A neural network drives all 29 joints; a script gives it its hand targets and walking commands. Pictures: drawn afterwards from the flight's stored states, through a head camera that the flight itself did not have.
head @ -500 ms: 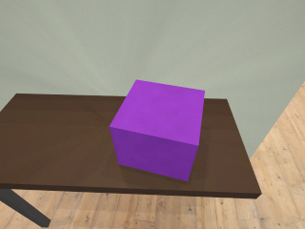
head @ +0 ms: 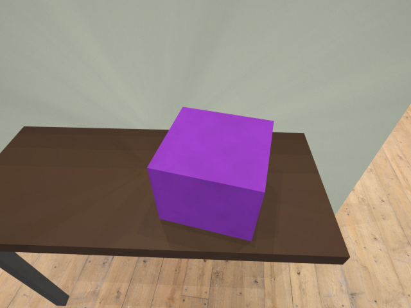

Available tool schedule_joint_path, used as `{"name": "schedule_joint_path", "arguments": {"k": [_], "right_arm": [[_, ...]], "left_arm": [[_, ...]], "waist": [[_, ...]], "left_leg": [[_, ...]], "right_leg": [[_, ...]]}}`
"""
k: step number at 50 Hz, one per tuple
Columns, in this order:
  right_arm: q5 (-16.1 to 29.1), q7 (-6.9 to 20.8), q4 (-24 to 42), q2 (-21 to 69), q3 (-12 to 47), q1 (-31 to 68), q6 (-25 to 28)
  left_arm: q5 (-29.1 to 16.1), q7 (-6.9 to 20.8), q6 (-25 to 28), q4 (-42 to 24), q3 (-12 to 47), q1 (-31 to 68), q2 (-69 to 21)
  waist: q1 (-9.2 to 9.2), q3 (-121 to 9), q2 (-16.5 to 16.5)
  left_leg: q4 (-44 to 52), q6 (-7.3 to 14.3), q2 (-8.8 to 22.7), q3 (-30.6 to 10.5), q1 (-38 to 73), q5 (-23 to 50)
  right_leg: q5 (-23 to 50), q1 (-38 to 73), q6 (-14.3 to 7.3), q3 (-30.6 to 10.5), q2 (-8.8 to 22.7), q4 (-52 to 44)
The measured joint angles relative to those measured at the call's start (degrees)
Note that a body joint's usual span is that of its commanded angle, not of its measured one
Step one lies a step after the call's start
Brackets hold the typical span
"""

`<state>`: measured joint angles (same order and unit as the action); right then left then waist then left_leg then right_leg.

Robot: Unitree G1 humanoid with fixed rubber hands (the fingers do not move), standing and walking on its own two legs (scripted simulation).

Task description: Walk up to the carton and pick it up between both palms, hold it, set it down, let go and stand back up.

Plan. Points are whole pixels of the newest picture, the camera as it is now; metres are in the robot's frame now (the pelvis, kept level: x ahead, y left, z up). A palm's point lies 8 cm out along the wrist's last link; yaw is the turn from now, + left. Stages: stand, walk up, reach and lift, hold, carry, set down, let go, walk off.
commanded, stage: stand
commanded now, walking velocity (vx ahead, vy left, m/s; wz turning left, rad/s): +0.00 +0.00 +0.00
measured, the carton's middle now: (215, 170) +0.47 +0.00 +0.00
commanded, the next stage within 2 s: none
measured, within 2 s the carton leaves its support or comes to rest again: neither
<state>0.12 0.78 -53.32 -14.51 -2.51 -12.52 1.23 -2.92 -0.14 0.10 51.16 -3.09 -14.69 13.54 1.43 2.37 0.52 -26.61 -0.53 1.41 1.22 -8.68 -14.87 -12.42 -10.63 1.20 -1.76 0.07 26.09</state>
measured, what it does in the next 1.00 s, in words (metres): stands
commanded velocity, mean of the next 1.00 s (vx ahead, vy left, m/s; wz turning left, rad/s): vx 0.00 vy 0.00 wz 0.00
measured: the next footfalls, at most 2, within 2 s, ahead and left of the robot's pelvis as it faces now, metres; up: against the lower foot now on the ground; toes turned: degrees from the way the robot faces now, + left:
none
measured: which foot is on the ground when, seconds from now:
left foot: down 0.00-1.00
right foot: down 0.00-1.00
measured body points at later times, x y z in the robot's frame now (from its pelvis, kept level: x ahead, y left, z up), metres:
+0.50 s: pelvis +0.00 +0.00 +0.00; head -0.01 +0.00 +0.45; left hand +0.06 +0.26 -0.13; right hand +0.08 -0.26 -0.13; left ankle +0.00 +0.13 -0.74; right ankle +0.02 -0.13 -0.74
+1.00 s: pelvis -0.01 +0.00 +0.00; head -0.01 -0.01 +0.45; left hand +0.06 +0.26 -0.13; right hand +0.08 -0.26 -0.13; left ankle +0.00 +0.13 -0.74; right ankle +0.02 -0.13 -0.74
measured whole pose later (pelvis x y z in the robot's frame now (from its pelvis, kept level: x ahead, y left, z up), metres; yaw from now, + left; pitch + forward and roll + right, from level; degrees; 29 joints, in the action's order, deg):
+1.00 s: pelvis -0.01 +0.00 +0.00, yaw +0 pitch -3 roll +0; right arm 0.1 0.8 -54.2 -14.5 -2.5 -12.5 1.2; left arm -2.9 -0.1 0.3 53.7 -3.1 -13.2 13.5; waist 1.4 2.4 0.5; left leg -26.0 -0.7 1.4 1.2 -8.7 -14.1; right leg -12.0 -10.9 1.0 -1.8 0.1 26.1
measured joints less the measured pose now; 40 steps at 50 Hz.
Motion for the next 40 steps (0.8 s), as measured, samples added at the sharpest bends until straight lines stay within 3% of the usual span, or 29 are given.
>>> {"name": "schedule_joint_path", "arguments": {"k": [40], "right_arm": [[0.0, 0.0, -0.8, 0.0, 0.0, 0.0, 0.0]], "left_arm": [[0.0, 0.0, 0.2, 2.2, 0.0, 1.1, 0.0]], "waist": [[0.0, 0.0, 0.0]], "left_leg": [[0.5, -0.2, 0.0, 0.0, 0.0, 0.7]], "right_leg": [[0.4, -0.2, -0.2, 0.0, 0.0, 0.0]]}}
